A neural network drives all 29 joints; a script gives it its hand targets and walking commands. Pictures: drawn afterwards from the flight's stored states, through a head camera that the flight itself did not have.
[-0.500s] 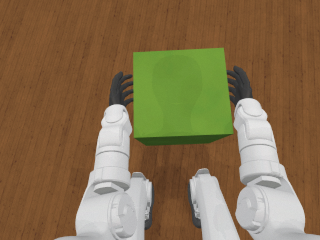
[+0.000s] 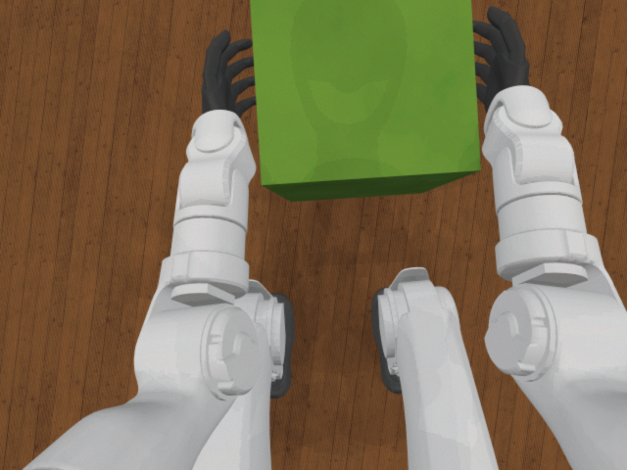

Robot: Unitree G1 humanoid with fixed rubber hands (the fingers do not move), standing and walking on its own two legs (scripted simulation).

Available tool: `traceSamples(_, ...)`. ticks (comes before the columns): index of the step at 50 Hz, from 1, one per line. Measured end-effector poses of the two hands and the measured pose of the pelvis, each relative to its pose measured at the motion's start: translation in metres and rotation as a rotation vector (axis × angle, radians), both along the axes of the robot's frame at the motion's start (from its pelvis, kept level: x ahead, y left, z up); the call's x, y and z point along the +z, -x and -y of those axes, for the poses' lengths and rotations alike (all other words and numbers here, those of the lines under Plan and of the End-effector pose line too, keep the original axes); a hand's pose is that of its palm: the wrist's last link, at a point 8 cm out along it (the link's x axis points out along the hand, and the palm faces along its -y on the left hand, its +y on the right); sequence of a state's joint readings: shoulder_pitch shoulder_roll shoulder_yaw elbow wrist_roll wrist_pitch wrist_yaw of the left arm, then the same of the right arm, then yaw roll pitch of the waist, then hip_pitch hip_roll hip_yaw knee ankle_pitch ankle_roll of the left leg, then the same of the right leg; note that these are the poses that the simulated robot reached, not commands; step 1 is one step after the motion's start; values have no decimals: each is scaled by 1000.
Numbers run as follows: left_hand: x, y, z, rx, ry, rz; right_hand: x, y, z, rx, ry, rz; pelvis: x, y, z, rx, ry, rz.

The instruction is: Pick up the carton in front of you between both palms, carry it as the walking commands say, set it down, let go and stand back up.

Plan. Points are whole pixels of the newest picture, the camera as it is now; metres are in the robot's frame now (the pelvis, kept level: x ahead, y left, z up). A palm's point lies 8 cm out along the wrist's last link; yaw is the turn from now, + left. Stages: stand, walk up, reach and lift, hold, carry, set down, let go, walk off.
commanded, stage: set down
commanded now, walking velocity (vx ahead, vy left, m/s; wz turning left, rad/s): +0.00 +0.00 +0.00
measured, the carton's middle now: (356, 112) +0.52 -0.06 -0.20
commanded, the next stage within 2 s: none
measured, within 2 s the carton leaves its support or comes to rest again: rests again in 0.86 s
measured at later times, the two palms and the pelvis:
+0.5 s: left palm (254, 109) +0.55 +0.07 -0.24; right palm (467, 98) +0.53 -0.23 -0.25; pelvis +0.00 +0.00 -0.08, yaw +1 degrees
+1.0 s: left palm (251, 119) +0.54 +0.08 -0.26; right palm (462, 107) +0.52 -0.22 -0.26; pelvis -0.01 +0.00 -0.10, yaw +1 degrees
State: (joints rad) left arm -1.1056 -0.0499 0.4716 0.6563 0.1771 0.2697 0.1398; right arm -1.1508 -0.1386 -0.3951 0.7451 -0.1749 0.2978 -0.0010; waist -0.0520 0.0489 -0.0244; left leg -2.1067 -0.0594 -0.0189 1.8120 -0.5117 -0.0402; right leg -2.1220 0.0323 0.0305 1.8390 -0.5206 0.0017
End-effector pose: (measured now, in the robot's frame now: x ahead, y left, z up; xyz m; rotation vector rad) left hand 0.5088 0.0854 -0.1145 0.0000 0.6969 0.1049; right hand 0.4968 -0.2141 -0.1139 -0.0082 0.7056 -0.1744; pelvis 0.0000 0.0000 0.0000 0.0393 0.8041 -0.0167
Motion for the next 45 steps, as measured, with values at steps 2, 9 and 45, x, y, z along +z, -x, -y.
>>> traceSamples(2, -13, -3, 1, -1, -4, -2, -13, -3, 1, 3, 3, -2, -8, 1, 0, 0, -2, -1)
traceSamples(9, -61, -13, 5, -8, -12, -12, -59, -15, 5, 15, 13, -13, -36, 3, 1, -1, -6, 13)
traceSamples(45, -145, -32, 2, -56, -12, -65, -144, -27, 6, 64, 11, -65, -101, 9, -2, 20, 8, 155)
